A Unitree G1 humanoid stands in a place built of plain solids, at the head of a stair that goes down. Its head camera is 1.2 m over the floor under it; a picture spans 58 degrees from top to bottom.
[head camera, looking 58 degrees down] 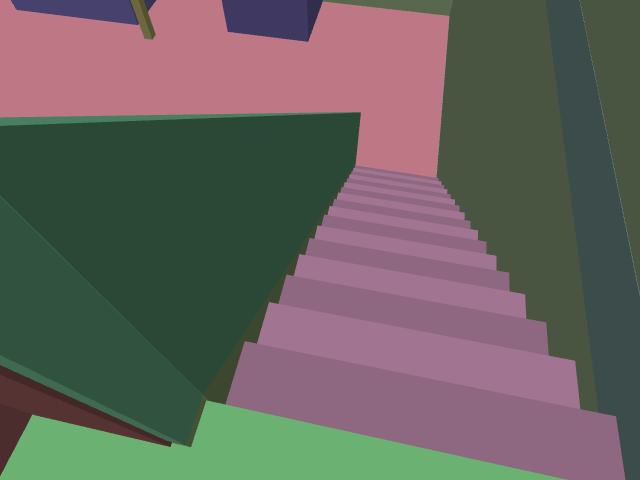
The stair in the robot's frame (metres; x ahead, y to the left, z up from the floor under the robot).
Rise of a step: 0.20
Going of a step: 0.24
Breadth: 1.18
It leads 12 degrees to the right of straight ahead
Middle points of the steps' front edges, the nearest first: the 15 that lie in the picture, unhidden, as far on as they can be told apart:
0.13 -0.28 0.00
0.36 -0.33 -0.20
0.59 -0.37 -0.40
0.82 -0.42 -0.61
1.05 -0.47 -0.81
1.28 -0.51 -1.02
1.51 -0.56 -1.22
1.74 -0.61 -1.42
1.97 -0.66 -1.63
2.20 -0.70 -1.83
2.44 -0.75 -2.03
2.67 -0.80 -2.24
2.90 -0.84 -2.44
3.13 -0.89 -2.64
3.36 -0.94 -2.85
